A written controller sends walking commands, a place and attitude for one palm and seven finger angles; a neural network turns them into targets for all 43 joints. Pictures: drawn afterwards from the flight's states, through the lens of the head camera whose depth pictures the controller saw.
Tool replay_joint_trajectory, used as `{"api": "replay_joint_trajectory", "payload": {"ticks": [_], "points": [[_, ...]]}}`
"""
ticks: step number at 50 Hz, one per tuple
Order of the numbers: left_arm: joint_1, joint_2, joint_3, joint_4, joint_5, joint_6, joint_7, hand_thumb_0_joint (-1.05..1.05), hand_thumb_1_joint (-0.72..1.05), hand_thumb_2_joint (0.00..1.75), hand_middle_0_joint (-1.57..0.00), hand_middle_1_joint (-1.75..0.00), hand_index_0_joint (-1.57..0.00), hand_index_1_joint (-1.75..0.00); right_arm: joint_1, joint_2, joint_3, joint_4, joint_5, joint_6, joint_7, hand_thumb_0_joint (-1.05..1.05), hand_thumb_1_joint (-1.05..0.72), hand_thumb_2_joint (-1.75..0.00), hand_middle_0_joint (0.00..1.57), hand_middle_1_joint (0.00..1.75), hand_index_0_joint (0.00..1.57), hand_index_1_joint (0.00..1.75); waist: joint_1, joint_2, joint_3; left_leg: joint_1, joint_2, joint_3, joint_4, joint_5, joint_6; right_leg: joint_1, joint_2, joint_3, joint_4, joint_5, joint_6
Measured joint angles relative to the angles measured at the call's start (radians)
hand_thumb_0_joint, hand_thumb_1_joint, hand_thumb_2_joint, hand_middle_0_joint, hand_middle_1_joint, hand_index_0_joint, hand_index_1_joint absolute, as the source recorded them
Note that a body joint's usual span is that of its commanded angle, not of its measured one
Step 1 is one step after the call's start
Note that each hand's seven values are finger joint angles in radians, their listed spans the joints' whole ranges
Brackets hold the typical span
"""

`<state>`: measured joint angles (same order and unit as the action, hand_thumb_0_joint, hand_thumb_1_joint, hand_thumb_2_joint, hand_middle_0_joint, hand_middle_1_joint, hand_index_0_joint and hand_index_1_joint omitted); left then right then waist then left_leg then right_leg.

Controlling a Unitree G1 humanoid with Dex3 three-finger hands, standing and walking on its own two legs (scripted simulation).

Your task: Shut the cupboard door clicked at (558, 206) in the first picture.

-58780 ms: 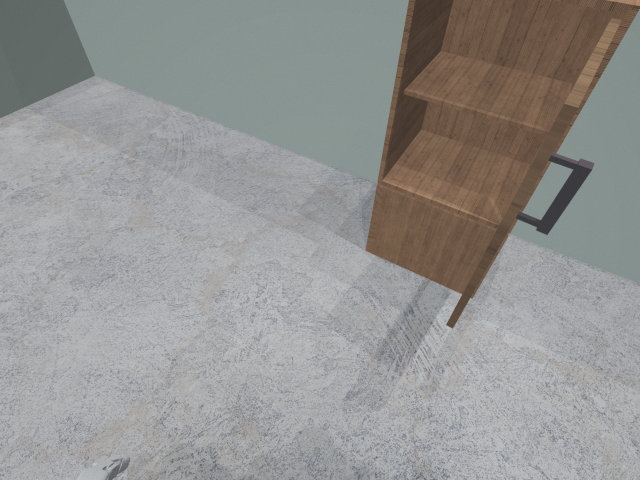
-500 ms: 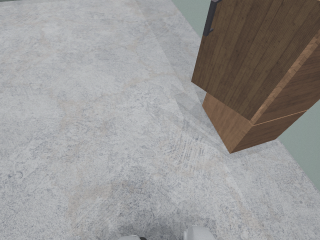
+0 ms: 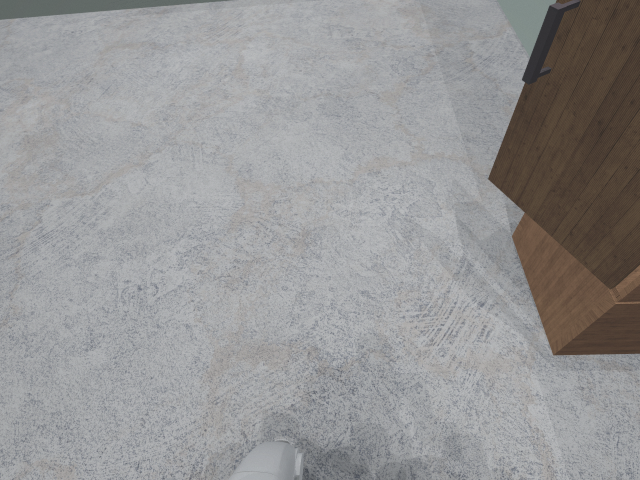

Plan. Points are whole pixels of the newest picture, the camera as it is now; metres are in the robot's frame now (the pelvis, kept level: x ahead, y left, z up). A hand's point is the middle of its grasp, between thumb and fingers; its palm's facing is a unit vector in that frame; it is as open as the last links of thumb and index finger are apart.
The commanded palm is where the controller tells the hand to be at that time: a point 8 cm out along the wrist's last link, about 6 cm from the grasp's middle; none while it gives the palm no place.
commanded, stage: walk to a spot facing it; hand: left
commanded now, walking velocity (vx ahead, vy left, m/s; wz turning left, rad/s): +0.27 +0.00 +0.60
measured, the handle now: (550, 43) +0.85 -0.43 +0.05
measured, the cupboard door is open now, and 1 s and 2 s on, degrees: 27 27 27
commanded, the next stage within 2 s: turn to face it in 0.92 s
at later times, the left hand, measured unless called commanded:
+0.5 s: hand out of the picture +0.02 +0.29 -0.18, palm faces +0.34 -0.91 -0.22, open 7.4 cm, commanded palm none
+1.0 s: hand (155, 352) +0.32 +0.31 -0.15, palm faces +0.45 -0.87 -0.22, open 7.2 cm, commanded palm none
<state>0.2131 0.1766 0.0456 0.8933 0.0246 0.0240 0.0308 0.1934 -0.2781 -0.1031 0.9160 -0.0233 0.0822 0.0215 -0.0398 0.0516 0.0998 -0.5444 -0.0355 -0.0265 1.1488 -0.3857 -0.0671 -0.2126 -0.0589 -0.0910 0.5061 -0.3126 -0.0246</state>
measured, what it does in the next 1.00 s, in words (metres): walks ahead, turning left: left foot, then right foot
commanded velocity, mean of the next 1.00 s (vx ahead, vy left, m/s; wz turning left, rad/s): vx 0.29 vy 0.00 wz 0.41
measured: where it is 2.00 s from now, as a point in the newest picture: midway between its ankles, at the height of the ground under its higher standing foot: (286, 382)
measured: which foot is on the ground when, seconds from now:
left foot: up 0.00-0.32, down 0.34-0.84, up 0.86-1.00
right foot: down 0.00-0.34, up 0.36-0.78, down 0.80-1.00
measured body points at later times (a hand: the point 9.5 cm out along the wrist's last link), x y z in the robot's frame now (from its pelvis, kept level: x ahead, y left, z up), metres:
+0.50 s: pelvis +0.08 +0.08 +0.00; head +0.11 +0.11 +0.44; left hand +0.00 +0.33 -0.16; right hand +0.25 -0.12 -0.13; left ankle +0.01 +0.15 -0.74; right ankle +0.09 -0.07 -0.66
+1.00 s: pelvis +0.31 +0.11 +0.00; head +0.37 +0.11 +0.44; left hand +0.30 +0.35 -0.14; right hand +0.38 -0.12 -0.16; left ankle +0.19 +0.21 -0.63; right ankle +0.36 +0.03 -0.74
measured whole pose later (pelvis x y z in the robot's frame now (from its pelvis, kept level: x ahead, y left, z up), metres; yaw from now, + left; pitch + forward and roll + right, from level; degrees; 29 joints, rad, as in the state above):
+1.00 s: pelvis +0.31 +0.11 +0.00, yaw +27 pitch +0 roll +2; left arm 0.18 0.13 0.06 0.92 0.02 -0.06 0.01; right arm 0.34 -0.18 -0.06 1.05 -0.01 0.00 0.00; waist -0.05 0.02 0.11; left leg -0.49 0.02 -0.01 1.26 -0.34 0.02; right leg -0.25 -0.07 -0.17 0.51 -0.26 -0.04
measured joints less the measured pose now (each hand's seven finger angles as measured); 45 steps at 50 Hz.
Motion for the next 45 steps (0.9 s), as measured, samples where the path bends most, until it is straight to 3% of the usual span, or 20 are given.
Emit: {"api": "replay_joint_trajectory", "payload": {"ticks": [10, 16, 17, 20, 23, 30, 36, 39, 41, 42, 45], "points": [[0.095, -0.005, 0.010, 0.025, 0.013, -0.041, -0.018, 0.01, 0.91, 0.90, -0.20, -0.30, -0.20, -0.30, -0.060, 0.036, 0.027, 0.005, -0.004, 0.008, 0.019, 0.01, -0.91, -0.90, 0.19, 0.30, 0.20, 0.30, 0.056, -0.046, 0.001, 0.103, 0.074, 0.069, -0.186, -0.045, 0.019, 0.062, -0.062, -0.161, -0.006, -0.044, 0.024], [0.182, 0.046, 0.032, 0.075, 0.012, -0.038, -0.034, 0.01, 0.91, 0.90, -0.20, -0.30, -0.20, -0.30, -0.116, 0.054, 0.046, -0.051, -0.002, -0.038, 0.028, 0.01, -0.91, -0.90, 0.19, 0.30, 0.20, 0.30, 0.100, -0.113, -0.009, 0.222, 0.057, 0.146, -0.517, -0.021, 0.064, 0.084, -0.130, -0.212, 0.063, -0.116, 0.081], [0.197, 0.052, 0.035, 0.084, 0.008, -0.033, -0.039, 0.01, 0.91, 0.90, -0.20, -0.30, -0.20, -0.30, -0.122, 0.050, 0.049, -0.065, -0.003, -0.055, 0.027, 0.01, -0.90, -0.90, 0.19, 0.30, 0.20, 0.30, 0.099, -0.113, -0.014, 0.239, 0.050, 0.145, -0.564, 0.044, 0.083, 0.060, -0.145, -0.205, 0.135, -0.142, 0.082], [0.181, 0.072, 0.038, 0.113, 0.009, 0.009, -0.046, 0.01, 0.91, 0.90, -0.20, -0.30, -0.20, -0.30, -0.119, 0.056, 0.061, -0.080, -0.003, -0.095, 0.009, 0.00, -0.90, -0.90, 0.20, 0.30, 0.20, 0.30, 0.093, -0.123, -0.008, 0.250, 0.030, 0.143, -0.513, 0.040, 0.113, -0.093, -0.122, -0.051, 0.490, -0.204, 0.073], [0.132, 0.078, 0.042, 0.105, 0.012, 0.015, -0.051, 0.02, 0.91, 0.90, -0.19, -0.30, -0.20, -0.30, -0.060, 0.063, 0.071, -0.068, -0.002, -0.107, -0.011, 0.00, -0.90, -0.90, 0.20, 0.30, 0.20, 0.30, 0.077, -0.107, -0.019, 0.316, 0.020, 0.114, -0.586, 0.038, 0.115, -0.222, -0.093, 0.009, 0.635, -0.109, 0.071], [-0.004, 0.065, 0.034, 0.028, 0.009, -0.018, -0.063, 0.01, 0.91, 0.90, -0.19, -0.30, -0.20, -0.30, 0.097, 0.096, 0.080, 0.043, 0.006, -0.116, -0.029, 0.00, -0.90, -0.90, 0.20, 0.30, 0.20, 0.30, 0.046, -0.086, -0.024, 0.490, -0.007, 0.057, -0.786, 0.074, 0.124, -0.398, -0.079, 0.064, 0.550, 0.121, 0.086], [-0.095, 0.037, 0.021, 0.006, 0.000, -0.021, -0.067, 0.01, 0.91, 0.90, -0.19, -0.30, -0.20, -0.30, 0.211, 0.120, 0.076, 0.127, 0.000, -0.122, -0.040, 0.00, -0.90, -0.90, 0.20, 0.30, 0.20, 0.30, -0.001, -0.076, -0.017, 0.602, -0.025, 0.034, -0.846, 0.019, 0.109, -0.389, -0.057, 0.058, 0.295, 0.214, 0.058], [-0.121, 0.020, 0.013, -0.003, -0.002, -0.027, -0.067, 0.01, 0.91, 0.90, -0.19, -0.30, -0.20, -0.30, 0.257, 0.121, 0.073, 0.166, -0.004, -0.121, -0.043, 0.00, -0.90, -0.90, 0.20, 0.30, 0.20, 0.30, -0.022, -0.059, -0.015, 0.645, -0.019, 0.022, -0.831, -0.043, 0.093, -0.325, -0.026, 0.046, 0.184, 0.178, 0.026], [-0.132, 0.001, 0.010, -0.007, 0.000, -0.049, -0.064, 0.01, 0.91, 0.90, -0.19, -0.30, -0.20, -0.30, 0.275, 0.115, 0.069, 0.195, 0.001, -0.116, -0.042, 0.00, -0.90, -0.90, 0.20, 0.30, 0.20, 0.30, -0.020, -0.022, -0.006, 0.631, 0.009, 0.009, -0.723, -0.116, 0.086, -0.265, 0.009, 0.024, 0.146, 0.106, 0.001], [-0.138, -0.010, 0.007, -0.008, 0.005, -0.063, -0.060, 0.01, 0.91, 0.90, -0.19, -0.30, -0.20, -0.30, 0.266, 0.112, 0.066, 0.207, 0.008, -0.109, -0.040, 0.00, -0.90, -0.90, 0.20, 0.30, 0.20, 0.30, -0.019, -0.003, 0.009, 0.575, 0.023, -0.002, -0.578, -0.116, 0.096, -0.257, 0.019, 0.009, 0.167, 0.073, -0.009], [-0.121, -0.024, 0.002, -0.009, 0.003, -0.085, -0.049, 0.01, 0.91, 0.90, -0.19, -0.30, -0.20, -0.30, 0.231, 0.116, 0.060, 0.201, 0.017, -0.099, -0.034, 0.01, -0.90, -0.90, 0.20, 0.30, 0.20, 0.30, -0.017, -0.017, 0.035, 0.347, 0.003, -0.022, -0.061, -0.089, 0.112, -0.187, 0.003, -0.018, 0.157, 0.050, -0.018]]}}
